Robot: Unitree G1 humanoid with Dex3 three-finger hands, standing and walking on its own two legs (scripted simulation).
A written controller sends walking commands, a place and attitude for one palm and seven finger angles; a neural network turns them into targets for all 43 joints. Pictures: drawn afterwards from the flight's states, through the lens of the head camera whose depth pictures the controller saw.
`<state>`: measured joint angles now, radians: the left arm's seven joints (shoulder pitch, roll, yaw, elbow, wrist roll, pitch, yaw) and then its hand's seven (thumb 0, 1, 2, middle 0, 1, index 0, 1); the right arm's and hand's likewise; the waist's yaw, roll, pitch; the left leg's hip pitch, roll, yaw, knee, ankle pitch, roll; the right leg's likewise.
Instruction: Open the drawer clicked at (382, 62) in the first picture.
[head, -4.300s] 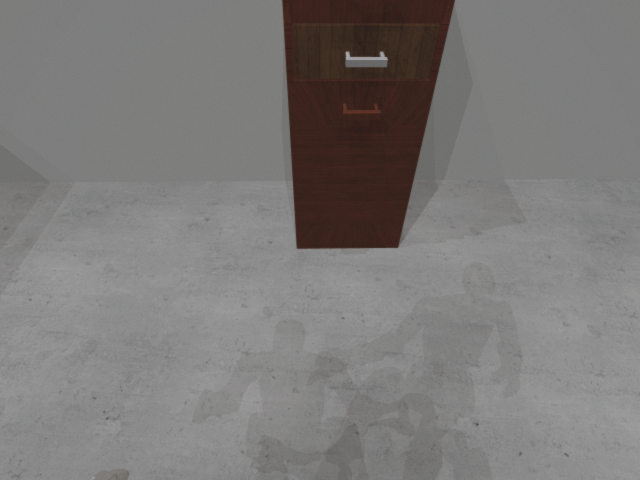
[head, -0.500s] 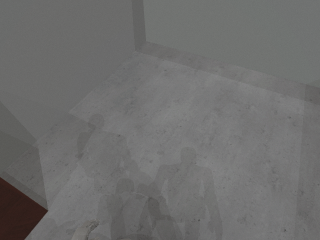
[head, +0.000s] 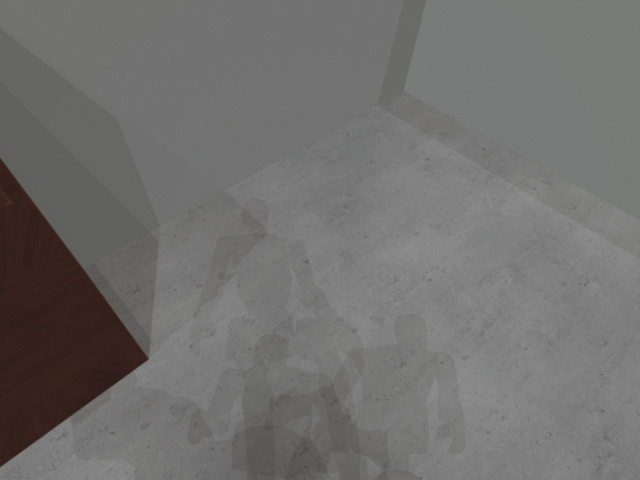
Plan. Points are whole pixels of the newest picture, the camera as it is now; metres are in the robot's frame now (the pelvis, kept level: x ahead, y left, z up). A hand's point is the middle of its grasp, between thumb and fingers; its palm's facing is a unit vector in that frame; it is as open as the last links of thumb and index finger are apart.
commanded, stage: turn to face it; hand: left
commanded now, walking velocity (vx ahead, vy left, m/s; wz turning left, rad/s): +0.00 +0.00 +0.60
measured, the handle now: out of the picture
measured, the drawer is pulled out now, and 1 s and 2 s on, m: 0.00 0.00 0.00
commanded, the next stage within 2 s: take the last steps up to it in 1.20 s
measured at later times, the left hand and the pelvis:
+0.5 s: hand out of the picture -0.05 +0.14 -0.15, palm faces +0.37 -0.89 -0.26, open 7.4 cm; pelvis -0.04 -0.07 +0.00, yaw +21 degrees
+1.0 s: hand out of the picture -0.11 +0.19 -0.15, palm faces +0.61 -0.74 -0.28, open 7.4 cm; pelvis -0.07 -0.05 +0.00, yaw +38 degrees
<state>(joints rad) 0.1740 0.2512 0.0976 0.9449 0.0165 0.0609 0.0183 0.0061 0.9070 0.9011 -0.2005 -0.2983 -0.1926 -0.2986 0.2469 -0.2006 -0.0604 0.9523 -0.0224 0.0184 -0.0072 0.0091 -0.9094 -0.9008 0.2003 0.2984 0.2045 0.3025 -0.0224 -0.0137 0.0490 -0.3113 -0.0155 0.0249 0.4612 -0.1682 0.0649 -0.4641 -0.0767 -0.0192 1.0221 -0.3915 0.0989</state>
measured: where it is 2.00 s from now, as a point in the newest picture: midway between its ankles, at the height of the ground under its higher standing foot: outside the picture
